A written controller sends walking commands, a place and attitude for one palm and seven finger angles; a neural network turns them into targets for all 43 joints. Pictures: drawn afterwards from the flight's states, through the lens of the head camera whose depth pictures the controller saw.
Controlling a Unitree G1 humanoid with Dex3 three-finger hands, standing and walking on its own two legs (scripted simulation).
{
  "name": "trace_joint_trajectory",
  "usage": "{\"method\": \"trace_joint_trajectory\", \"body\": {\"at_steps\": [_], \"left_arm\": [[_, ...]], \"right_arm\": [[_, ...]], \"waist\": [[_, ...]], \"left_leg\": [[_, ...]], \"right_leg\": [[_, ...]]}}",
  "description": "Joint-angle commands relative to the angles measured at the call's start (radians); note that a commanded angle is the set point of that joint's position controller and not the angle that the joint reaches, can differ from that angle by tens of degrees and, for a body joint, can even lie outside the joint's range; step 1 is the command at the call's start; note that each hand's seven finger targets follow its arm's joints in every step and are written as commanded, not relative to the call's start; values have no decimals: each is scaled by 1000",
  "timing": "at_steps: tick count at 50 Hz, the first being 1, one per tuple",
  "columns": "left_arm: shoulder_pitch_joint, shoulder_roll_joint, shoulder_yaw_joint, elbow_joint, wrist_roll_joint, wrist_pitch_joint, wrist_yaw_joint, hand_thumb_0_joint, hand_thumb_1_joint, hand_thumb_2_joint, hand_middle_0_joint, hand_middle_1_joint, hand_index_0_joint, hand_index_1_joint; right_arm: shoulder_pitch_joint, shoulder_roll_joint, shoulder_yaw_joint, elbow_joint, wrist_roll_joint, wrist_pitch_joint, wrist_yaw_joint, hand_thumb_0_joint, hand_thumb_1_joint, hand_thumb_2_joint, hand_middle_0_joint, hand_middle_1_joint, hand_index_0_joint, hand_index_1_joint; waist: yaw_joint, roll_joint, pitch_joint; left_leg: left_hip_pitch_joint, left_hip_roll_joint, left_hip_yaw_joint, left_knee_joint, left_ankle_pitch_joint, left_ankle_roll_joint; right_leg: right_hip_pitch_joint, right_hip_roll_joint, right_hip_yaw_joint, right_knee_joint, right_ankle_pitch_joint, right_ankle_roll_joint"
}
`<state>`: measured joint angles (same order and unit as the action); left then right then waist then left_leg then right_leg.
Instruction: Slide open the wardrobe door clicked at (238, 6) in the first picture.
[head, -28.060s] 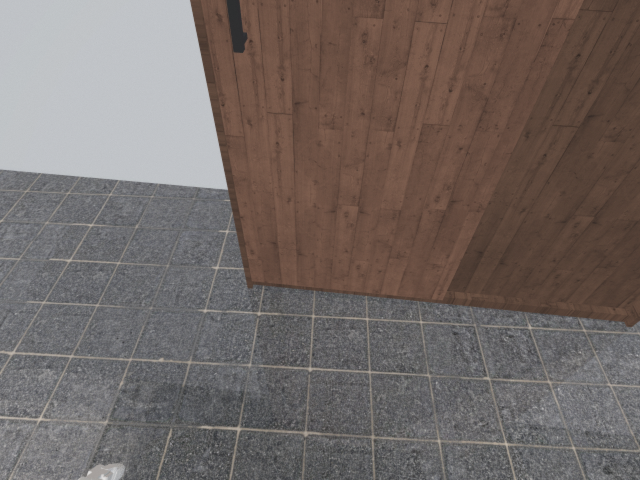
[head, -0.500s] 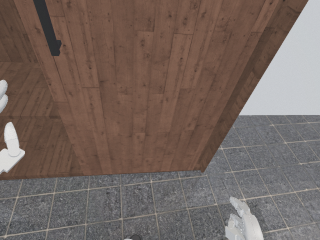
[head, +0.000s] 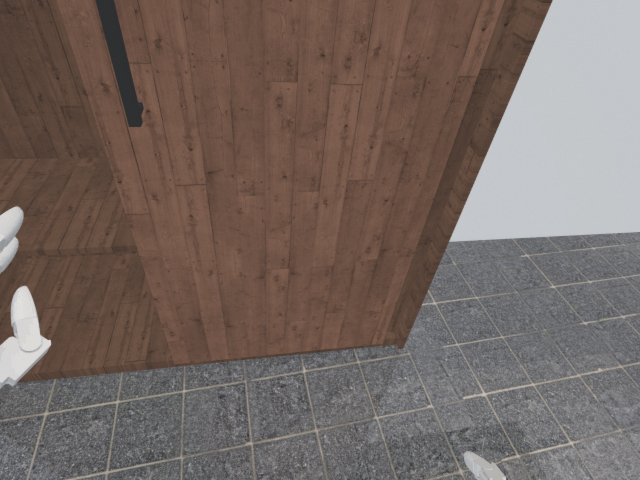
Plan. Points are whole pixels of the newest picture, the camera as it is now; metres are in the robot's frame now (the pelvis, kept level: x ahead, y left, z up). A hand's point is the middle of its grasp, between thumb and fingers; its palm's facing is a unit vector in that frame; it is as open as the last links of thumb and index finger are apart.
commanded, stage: stop stepping back and stand still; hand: left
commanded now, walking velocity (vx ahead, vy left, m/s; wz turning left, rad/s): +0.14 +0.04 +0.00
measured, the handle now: (123, 57) +0.66 +0.32 +0.25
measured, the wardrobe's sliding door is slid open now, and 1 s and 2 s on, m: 0.61 0.61 0.61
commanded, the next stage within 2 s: let the arm hang, fingers relaxed in 0.12 s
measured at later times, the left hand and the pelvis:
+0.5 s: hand out of the picture +0.08 +0.19 -0.17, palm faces +0.07 -0.99 -0.16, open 7.1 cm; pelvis +0.00 +0.02 -0.02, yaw +5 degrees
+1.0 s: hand out of the picture +0.02 +0.24 -0.17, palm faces +0.06 -0.98 -0.21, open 7.4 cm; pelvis +0.02 +0.05 +0.01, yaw +5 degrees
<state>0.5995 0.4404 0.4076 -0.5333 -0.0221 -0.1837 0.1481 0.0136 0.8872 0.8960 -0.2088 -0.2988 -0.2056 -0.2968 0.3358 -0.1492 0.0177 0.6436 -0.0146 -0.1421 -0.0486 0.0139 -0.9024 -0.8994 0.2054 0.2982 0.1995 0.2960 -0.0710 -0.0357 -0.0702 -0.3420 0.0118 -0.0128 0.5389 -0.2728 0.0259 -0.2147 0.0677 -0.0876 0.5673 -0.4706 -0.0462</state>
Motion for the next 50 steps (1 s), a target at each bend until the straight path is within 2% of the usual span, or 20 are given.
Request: {"method": "trace_joint_trajectory", "body": {"at_steps": [1, 3, 6, 8, 10, 11, 12, 13, 15, 16, 19, 20, 21, 22, 25, 27, 29, 31, 36, 50], "left_arm": [[-124, 186, 176, -130, -16, -73, 19, 0, 900, 900, -200, -300, -200, -300], [-178, 158, 159, -53, -15, -85, 31, 0, 900, 900, -200, -300, -200, -300], [-253, 100, 66, -6, -8, -83, 20, 0, 900, 900, -200, -300, -200, -300], [-297, 114, 59, -37, 3, -87, 28, 0, 900, 900, -200, -300, -200, -300], [-299, 111, 50, -103, 1, -90, 32, 0, 900, 900, -200, -300, -200, -300], [-204, -145, -287, 661, 86, 112, -102, 0, 900, 900, -200, -300, -200, -300], [-115, -194, -295, 662, 67, 193, -128, 0, 900, 900, -200, -300, -200, -300], [-158, -207, -309, 656, 68, 211, -130, 0, 900, 900, -200, -300, -200, -300], [-293, -165, -312, 714, 60, 202, -147, 0, 900, 900, -200, -300, -200, -300], [-328, -149, -315, 784, 53, 198, -153, 0, 900, 900, -200, -300, -200, -300], [-225, -105, -332, 1052, 54, 196, -160, 0, 900, 900, -200, -300, -200, -300], [-218, -40, -331, 1116, 60, 188, -153, 0, 900, 900, -200, -300, -200, -300], [-257, 10, -338, 1143, 58, 185, -150, 0, 900, 900, -200, -300, -200, -300], [-347, 37, -349, 1157, 56, 188, -149, 0, 900, 900, -200, -300, -200, -300], [-411, -85, -345, 1287, 57, 166, -131, 0, 900, 900, -200, -300, -200, -300], [-394, -110, -338, 1338, 53, 163, -121, 0, 900, 900, -200, -300, -200, -300], [-327, -142, -359, 1395, 35, 163, -124, 0, 900, 900, -200, -300, -200, -300], [-344, -139, -372, 1460, 33, 175, -124, 0, 900, 900, -200, -300, -200, -300], [-343, -137, -391, 1562, 34, 181, -127, 0, 900, 900, -200, -300, -200, -300], [-333, -160, -401, 1654, 37, 177, -119, 0, 900, 900, -200, -300, -200, -300]], "right_arm": [[-165, -180, -86, -138, 2, -6, -24, 0, -900, -900, 200, 300, 200, 300], [-137, -168, -77, -103, 4, -27, -21, 0, -900, -900, 200, 300, 200, 300], [-181, -168, -60, -98, 10, -20, -33, 0, -900, -900, 200, 300, 200, 300], [-219, -153, -50, -102, 4, -35, -49, 0, -900, -900, 200, 300, 200, 300], [-202, -165, -59, -107, 0, -53, -53, 0, -900, -900, 200, 300, 200, 300], [-76, -300, -99, 83, -14, -33, 65, 0, -900, -900, 200, 300, 200, 300], [-45, -280, -102, 24, -5, 46, 60, 0, -900, -900, 200, 300, 200, 300], [-61, -307, -105, 2, -22, 79, 49, 0, -900, -900, 200, 300, 200, 300], [-77, -312, -93, -20, -50, 81, 31, 0, -900, -900, 200, 300, 200, 300], [-113, -300, -88, -19, -53, 90, 31, 0, -900, -900, 200, 300, 200, 300], [-223, -263, -64, 15, -39, 123, 31, 0, -900, -900, 200, 300, 200, 300], [-203, -194, -57, 31, -21, 137, 37, 0, -900, -900, 200, 300, 200, 300], [-186, -174, -60, 35, -12, 150, 43, 0, -900, -900, 200, 300, 200, 300], [-158, -185, -62, 63, -16, 160, 51, 0, -900, -900, 200, 300, 200, 300], [-98, -172, -72, 163, -16, 151, 38, 0, -900, -900, 200, 300, 200, 300], [-48, -135, -62, 215, -12, 140, 34, 0, -900, -900, 200, 300, 200, 300], [-66, -161, -52, 254, -16, 120, 22, 0, -900, -900, 200, 300, 200, 300], [-88, -160, -47, 291, -10, 126, 12, 0, -900, -900, 200, 300, 200, 300], [-65, -158, -44, 356, -3, 130, 9, 0, -900, -900, 200, 300, 200, 300], [-49, -129, -31, 451, -3, 124, 9, 0, -900, -900, 200, 300, 200, 300]], "waist": [[73, -186, 47], [46, -64, 29], [42, -54, 142], [67, -80, 121], [68, -11, 89], [-21, 148, 119], [33, 288, 42], [34, 209, 25], [16, 95, 4], [34, 62, 16], [139, 6, -14], [129, -167, 7], [98, -193, 61], [64, -60, 65], [31, -134, 70], [20, -11, 10], [75, 153, -55], [73, 209, -30], [73, 54, 45], [68, 46, 120]], "left_leg": [[-401, -25, 34, 528, -175, -21], [-350, 42, -54, 607, -157, -17], [-176, 70, 9, 399, -69, -9], [-3, 51, 70, 156, -79, 3], [147, 8, 107, -21, -28, 4], [137, 152, -56, 27, 381, 37], [152, 274, -266, -75, 631, 127], [93, 358, -354, -126, 528, 196], [-4, 368, -476, -175, 280, 249], [-49, 333, -410, -175, 220, 232], [-189, 131, -119, -38, 12, 70], [-245, -2, -34, 107, -168, 5], [-211, -47, 11, 243, -225, -28], [-99, -34, 12, 314, -207, -30], [-70, 9, -21, 310, -126, -12], [88, 29, -20, -9, 34, -10], [201, 124, -112, -100, 419, 29], [165, 122, -109, -136, 399, 38], [138, 108, -97, -207, 204, 25], [166, 89, -68, -242, 218, 16]], "right_leg": [[136, -412, 616, -422, -114, -205], [35, -420, 553, -387, -149, -218], [-167, -336, 339, -380, -156, -145], [-169, -290, 237, -316, -98, -116], [-165, -226, 183, -226, -58, -72], [-316, -256, -26, 134, 309, 15], [-324, -102, 1, 347, 64, 72], [-367, -72, 32, 526, -222, 73], [-370, -104, 129, 620, -191, 75], [-316, -125, 151, 555, -159, 76], [53, -92, 90, 49, 119, 72], [49, -200, 303, -160, 1, 32], [-108, -376, 566, -369, -194, -58], [-213, -396, 574, -412, -255, -110], [-114, -312, 428, -291, 210, -130], [-45, -271, 289, -140, 491, -86], [-14, -158, 168, -78, 471, 7], [39, -138, 125, -115, 368, 34], [68, -152, 131, -197, 336, 29], [43, -170, 137, -220, 349, 35]]}}
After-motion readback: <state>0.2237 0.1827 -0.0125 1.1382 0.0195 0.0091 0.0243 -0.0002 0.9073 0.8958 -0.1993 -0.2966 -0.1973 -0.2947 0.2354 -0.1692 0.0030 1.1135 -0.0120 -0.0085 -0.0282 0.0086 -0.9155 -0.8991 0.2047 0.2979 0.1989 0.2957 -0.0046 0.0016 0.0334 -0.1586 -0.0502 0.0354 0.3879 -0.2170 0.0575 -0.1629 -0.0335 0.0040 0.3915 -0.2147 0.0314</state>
